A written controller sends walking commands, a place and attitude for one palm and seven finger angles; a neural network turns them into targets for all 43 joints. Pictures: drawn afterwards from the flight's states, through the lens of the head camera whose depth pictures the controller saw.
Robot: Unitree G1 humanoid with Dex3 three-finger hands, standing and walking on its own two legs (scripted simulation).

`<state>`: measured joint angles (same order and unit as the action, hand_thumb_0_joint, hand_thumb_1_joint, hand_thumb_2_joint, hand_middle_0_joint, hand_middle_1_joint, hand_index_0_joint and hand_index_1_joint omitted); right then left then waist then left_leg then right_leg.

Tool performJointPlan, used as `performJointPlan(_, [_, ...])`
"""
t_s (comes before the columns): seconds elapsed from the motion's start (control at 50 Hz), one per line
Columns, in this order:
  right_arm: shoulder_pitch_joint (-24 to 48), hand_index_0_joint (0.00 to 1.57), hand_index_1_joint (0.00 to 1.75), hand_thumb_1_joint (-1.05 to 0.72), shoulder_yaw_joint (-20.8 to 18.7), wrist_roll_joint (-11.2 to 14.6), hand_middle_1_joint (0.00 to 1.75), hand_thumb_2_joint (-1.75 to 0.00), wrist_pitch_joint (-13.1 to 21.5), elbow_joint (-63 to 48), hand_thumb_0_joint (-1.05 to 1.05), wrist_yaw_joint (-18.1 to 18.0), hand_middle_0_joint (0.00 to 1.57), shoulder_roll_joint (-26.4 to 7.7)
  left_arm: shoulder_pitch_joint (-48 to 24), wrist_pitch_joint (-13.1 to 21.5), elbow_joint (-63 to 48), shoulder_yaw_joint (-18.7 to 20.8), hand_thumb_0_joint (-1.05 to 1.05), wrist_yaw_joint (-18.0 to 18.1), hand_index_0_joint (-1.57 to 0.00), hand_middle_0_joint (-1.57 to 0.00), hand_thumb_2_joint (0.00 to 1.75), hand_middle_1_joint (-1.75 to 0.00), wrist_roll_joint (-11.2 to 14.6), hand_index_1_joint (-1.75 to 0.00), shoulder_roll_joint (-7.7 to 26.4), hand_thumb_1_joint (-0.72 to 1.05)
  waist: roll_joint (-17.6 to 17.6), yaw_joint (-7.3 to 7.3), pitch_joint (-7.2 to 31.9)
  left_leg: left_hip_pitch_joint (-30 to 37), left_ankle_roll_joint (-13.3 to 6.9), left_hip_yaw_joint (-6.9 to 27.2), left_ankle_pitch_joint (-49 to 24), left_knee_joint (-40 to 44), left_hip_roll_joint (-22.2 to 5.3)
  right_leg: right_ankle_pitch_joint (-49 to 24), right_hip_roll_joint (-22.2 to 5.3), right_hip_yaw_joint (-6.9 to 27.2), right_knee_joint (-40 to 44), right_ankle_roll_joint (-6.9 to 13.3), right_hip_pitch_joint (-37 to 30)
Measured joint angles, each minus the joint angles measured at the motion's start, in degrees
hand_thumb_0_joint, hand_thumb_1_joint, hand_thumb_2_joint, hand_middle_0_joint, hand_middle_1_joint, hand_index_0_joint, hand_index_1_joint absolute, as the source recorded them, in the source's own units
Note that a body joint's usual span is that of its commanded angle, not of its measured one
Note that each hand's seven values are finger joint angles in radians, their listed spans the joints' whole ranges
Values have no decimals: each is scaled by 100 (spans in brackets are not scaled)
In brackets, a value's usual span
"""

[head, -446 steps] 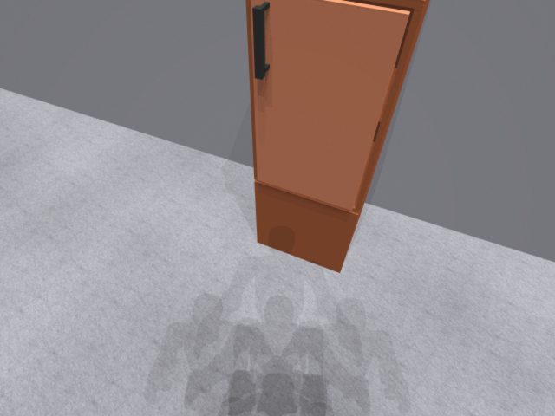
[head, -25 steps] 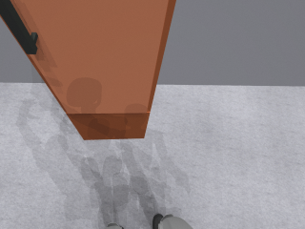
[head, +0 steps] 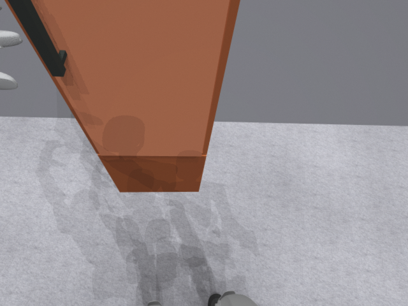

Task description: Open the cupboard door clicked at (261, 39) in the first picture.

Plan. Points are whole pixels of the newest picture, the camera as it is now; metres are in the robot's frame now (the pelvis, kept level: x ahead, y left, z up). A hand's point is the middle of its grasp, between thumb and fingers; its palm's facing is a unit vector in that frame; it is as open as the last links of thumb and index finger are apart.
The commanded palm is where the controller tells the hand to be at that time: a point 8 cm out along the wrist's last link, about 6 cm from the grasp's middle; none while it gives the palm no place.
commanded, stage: move the hooked fingers beside the handle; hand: left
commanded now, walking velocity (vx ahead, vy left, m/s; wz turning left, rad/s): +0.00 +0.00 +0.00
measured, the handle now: (42, 27) +0.56 +0.23 +0.17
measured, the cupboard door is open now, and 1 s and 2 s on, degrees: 0 0 0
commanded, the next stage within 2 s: slide the fingers in behind the handle in 0.02 s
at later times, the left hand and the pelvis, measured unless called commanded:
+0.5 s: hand (7, 47) +0.51 +0.27 +0.18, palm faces -0.05 -1.00 +0.02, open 14.0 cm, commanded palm +0.50 +0.31 +0.17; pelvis -0.01 +0.00 +0.00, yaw -1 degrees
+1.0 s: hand (31, 50) +0.51 +0.23 +0.17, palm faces -0.06 -1.00 +0.01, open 14.0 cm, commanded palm +0.49 +0.28 +0.17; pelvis +0.00 +0.00 +0.00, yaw +0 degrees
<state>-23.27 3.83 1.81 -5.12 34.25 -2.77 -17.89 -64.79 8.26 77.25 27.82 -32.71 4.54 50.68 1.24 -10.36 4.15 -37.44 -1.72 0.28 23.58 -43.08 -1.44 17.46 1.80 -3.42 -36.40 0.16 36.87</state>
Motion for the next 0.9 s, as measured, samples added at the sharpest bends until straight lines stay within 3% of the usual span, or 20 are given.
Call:
performJointPlan(0.12, [-99, 20, 30, -90, 19, 4, 30, -89, 18, -8, 1, -63, 20, -59, -166, 32, 136, 24, -1, 30, -30, -30, 30, -120, -133, -120, 241, -50, -2, -104, -57, -145, 9, -4, -34, -67, -14, -45, 12, 4, -54, 12, 144])
performJointPlan(0.26, [-325, 20, 30, -90, 11, 1, 30, -89, 3, 129, 1, -63, 20, -67, -232, 18, 121, -83, -1, -41, -30, -30, 30, -120, -38, -120, 228, -50, -4, -122, -46, -188, 10, -8, -64, -65, -22, -87, 21, 9, -34, 15, 181])
performJointPlan(0.48, [-436, 20, 30, -90, -9, -36, 30, -89, 55, 112, 1, 1, 20, 4, 3, 31, -74, 20, -1, 137, -30, -30, 30, -120, -38, -120, -32, -50, 3, -161, 10, -94, -2, -69, -75, -6, -33, -119, 34, 71, 20, 4, 112])
performJointPlan(0.9, [-182, 20, 30, -90, -76, -66, 30, -89, 194, 64, 1, 49, 20, 56, 273, 108, -424, -256, -1, 505, -30, -30, 30, -120, 84, -120, -707, -50, 43, 17, 63, 135, 6, -60, -58, 81, 5, -49, 0, 68, 25, 5, -88])
